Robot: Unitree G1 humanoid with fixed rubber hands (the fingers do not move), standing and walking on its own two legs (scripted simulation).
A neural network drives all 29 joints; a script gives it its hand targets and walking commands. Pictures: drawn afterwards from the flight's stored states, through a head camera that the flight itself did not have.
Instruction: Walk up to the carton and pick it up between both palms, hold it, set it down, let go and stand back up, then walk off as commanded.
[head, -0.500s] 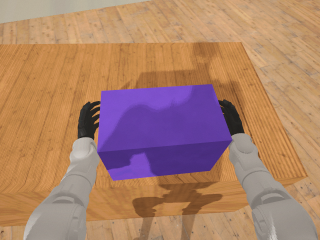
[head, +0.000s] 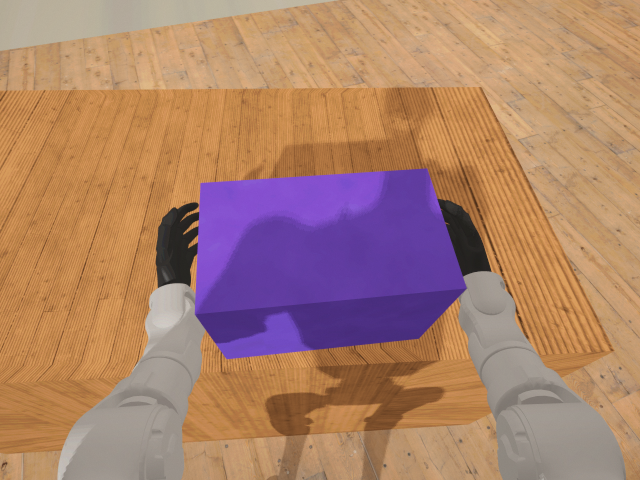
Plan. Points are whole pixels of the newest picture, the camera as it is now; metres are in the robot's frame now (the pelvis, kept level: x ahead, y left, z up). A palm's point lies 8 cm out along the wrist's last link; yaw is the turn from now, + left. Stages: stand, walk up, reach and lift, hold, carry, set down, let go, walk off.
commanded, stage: reach and lift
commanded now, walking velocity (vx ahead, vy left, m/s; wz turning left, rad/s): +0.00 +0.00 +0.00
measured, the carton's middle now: (321, 269) +0.41 +0.02 -0.01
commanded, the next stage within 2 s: none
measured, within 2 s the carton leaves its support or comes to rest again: neither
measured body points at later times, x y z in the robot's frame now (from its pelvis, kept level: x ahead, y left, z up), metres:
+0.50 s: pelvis -0.01 +0.00 +0.00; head +0.07 +0.01 +0.44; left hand +0.38 +0.22 +0.03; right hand +0.41 -0.17 +0.04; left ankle +0.04 +0.10 -0.72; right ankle +0.00 -0.11 -0.72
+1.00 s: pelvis -0.02 +0.00 +0.00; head +0.03 +0.01 +0.45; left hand +0.38 +0.22 +0.05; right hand +0.40 -0.17 +0.05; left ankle +0.04 +0.10 -0.72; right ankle +0.00 -0.11 -0.72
